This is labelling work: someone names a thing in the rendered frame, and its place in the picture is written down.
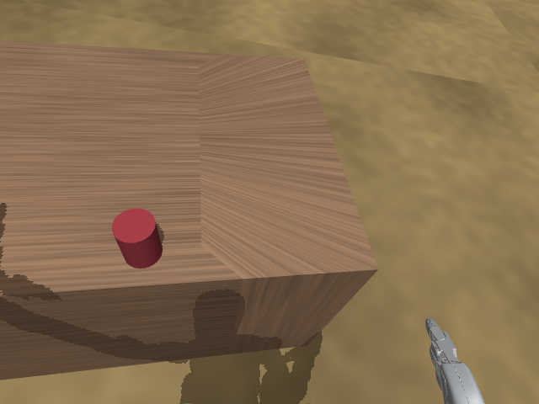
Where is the can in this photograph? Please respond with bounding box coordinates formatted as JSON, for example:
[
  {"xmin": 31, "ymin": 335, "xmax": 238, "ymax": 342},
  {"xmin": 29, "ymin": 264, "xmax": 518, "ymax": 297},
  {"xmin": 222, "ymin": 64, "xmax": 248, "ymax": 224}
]
[{"xmin": 112, "ymin": 208, "xmax": 163, "ymax": 268}]

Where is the right robot hand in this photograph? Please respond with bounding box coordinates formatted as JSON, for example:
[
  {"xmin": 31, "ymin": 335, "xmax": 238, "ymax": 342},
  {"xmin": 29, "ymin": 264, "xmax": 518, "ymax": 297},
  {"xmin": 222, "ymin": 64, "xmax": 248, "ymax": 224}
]
[{"xmin": 425, "ymin": 317, "xmax": 485, "ymax": 404}]

